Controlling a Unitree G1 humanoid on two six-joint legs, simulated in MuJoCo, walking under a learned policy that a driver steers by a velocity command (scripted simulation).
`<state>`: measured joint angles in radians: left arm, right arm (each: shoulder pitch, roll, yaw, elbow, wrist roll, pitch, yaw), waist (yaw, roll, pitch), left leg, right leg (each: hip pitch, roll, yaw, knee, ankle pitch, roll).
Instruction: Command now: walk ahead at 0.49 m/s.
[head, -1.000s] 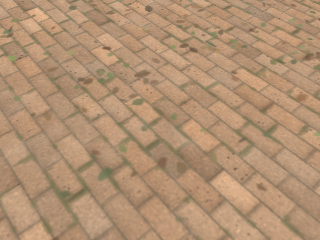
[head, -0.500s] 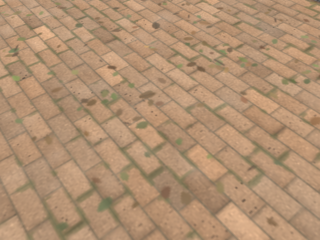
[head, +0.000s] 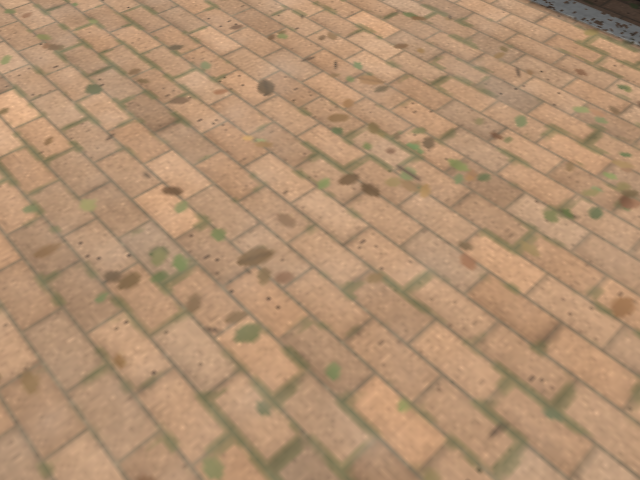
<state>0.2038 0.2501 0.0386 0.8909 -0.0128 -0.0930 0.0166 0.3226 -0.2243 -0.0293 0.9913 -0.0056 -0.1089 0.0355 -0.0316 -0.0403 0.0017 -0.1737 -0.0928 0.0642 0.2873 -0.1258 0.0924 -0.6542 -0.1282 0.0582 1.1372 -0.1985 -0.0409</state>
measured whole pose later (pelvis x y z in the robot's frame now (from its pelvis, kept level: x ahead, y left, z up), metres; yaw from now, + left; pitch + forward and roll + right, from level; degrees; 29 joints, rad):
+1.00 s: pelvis +0.55 -0.01 -0.01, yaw +0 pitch +2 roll +0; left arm 0.32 0.25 0.05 0.98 -0.03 -0.09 0.01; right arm 0.15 -0.24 -0.05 0.90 0.00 -0.11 0.03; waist 0.01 -0.03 0.03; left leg -0.36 -0.02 0.08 0.48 -0.15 0.06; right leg -0.38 -0.03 0.05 1.19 -0.38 -0.05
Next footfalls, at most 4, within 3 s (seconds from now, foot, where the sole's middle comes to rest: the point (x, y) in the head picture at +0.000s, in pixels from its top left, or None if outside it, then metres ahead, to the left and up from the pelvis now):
0.30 right None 0.34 -0.17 -0.78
0.86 left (288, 420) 0.65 0.07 -0.78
1.46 right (391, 313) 0.93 -0.18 -0.78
2.00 left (349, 210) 1.30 -0.10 -0.78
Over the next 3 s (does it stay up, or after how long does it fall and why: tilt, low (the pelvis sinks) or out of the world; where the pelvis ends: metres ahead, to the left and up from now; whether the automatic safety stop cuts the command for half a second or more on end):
stays up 1.63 -0.17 -0.03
